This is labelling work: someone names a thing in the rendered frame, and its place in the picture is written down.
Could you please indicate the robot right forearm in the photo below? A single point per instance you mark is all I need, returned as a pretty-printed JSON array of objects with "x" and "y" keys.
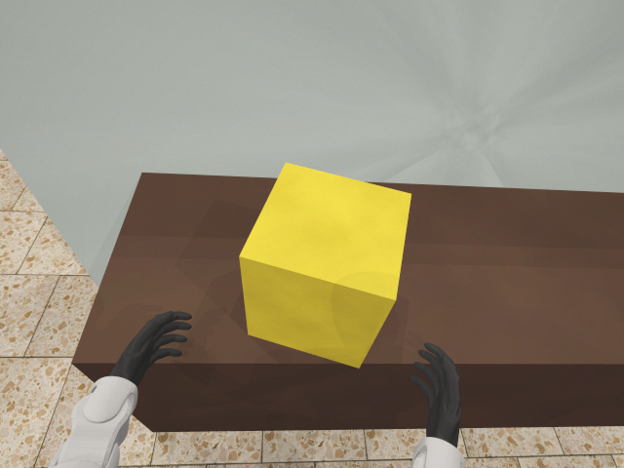
[{"x": 433, "y": 452}]

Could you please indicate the pedestal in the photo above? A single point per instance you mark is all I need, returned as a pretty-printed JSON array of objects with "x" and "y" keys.
[{"x": 522, "y": 288}]

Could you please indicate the carton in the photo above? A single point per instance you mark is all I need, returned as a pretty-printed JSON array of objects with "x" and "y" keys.
[{"x": 321, "y": 267}]

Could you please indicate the right robot hand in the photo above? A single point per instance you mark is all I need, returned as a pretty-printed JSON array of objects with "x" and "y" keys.
[{"x": 444, "y": 399}]

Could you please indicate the robot left forearm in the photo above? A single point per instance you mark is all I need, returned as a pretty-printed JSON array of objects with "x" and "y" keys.
[{"x": 99, "y": 425}]

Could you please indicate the left robot hand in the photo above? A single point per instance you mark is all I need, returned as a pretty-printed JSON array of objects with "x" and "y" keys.
[{"x": 143, "y": 351}]

